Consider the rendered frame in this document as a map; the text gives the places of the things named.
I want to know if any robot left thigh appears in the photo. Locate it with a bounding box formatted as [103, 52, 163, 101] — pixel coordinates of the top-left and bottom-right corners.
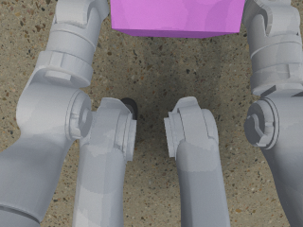
[72, 107, 137, 227]

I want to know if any right robot upper arm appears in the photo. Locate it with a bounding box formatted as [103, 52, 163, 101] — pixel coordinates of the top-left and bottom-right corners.
[243, 96, 303, 227]

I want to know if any left robot upper arm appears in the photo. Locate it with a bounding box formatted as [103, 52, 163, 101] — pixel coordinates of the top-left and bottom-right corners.
[0, 82, 93, 227]

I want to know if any carton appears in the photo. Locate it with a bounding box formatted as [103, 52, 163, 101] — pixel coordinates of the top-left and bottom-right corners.
[110, 0, 245, 39]

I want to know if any left robot shin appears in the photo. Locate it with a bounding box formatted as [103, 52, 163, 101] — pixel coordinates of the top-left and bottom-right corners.
[79, 97, 131, 148]

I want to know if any robot right forearm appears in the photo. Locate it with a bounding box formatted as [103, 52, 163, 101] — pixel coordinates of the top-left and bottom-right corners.
[241, 0, 303, 98]

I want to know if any robot left forearm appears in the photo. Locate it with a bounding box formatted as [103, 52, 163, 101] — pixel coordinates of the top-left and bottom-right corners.
[16, 0, 110, 127]

